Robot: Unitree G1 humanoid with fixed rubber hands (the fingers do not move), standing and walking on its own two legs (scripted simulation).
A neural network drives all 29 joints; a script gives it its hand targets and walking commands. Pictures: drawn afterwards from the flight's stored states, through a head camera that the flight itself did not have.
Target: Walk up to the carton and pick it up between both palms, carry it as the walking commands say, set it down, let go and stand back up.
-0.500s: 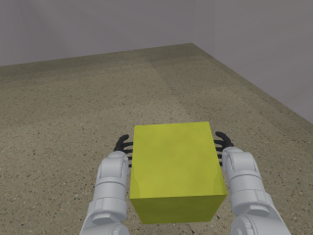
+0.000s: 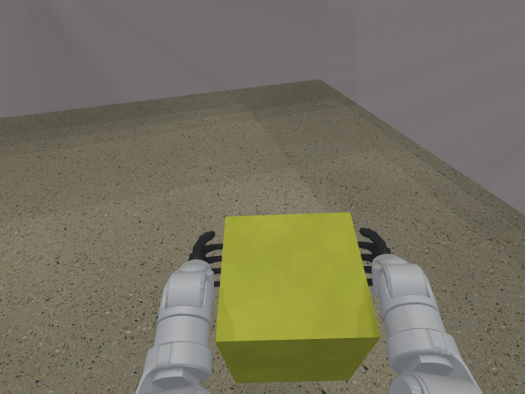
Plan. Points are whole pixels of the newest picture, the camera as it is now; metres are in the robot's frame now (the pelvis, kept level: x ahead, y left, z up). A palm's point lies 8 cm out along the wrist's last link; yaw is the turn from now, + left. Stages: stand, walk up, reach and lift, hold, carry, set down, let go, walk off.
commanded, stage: hold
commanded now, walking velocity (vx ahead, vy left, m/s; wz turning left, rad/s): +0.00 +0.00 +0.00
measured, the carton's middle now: (289, 302) +0.29 -0.01 -0.02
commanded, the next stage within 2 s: carry in 0.44 s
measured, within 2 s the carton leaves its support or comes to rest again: neither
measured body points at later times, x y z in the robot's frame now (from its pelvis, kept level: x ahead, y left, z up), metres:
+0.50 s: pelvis +0.01 +0.00 +0.00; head -0.06 +0.01 +0.45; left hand +0.31 +0.15 +0.04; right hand +0.32 -0.15 +0.04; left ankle +0.04 +0.13 -0.73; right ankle +0.04 -0.13 -0.73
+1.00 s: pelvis +0.14 -0.09 +0.01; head +0.15 -0.12 +0.46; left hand +0.43 +0.06 +0.11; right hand +0.44 -0.24 +0.09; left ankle +0.18 +0.07 -0.68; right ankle +0.02 -0.14 -0.73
